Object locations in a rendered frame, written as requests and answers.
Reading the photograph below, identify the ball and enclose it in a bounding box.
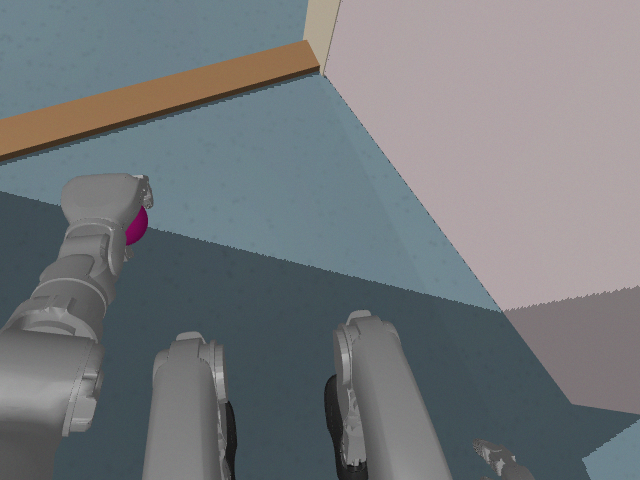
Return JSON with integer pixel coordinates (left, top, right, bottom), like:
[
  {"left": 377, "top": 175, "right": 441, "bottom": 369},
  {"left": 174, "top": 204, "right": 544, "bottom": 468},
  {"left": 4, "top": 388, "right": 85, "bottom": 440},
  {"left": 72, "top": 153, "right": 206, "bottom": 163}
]
[{"left": 125, "top": 205, "right": 148, "bottom": 245}]

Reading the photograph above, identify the left robot hand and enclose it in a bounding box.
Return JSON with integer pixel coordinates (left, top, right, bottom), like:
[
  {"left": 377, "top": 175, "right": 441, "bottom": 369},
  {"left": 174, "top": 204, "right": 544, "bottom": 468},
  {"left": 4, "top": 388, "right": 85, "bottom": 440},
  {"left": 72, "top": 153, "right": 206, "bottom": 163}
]
[{"left": 61, "top": 173, "right": 153, "bottom": 262}]

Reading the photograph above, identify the left robot arm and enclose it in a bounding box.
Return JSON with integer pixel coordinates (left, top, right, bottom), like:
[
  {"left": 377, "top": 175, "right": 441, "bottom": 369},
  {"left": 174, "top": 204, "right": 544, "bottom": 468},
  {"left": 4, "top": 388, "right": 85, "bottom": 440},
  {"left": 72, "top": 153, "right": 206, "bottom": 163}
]
[{"left": 0, "top": 218, "right": 127, "bottom": 480}]

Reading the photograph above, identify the right robot hand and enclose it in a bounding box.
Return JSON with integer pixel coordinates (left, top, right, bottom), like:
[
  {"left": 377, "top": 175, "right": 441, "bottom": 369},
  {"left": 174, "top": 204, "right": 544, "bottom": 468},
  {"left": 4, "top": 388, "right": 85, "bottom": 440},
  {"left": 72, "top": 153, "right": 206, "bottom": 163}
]
[{"left": 473, "top": 438, "right": 535, "bottom": 480}]

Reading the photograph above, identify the right robot foot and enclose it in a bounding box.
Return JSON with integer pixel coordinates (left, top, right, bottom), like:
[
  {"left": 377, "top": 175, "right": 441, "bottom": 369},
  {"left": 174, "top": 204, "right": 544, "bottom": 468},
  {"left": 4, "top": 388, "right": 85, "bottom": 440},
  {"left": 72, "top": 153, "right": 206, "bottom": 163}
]
[{"left": 324, "top": 374, "right": 368, "bottom": 480}]

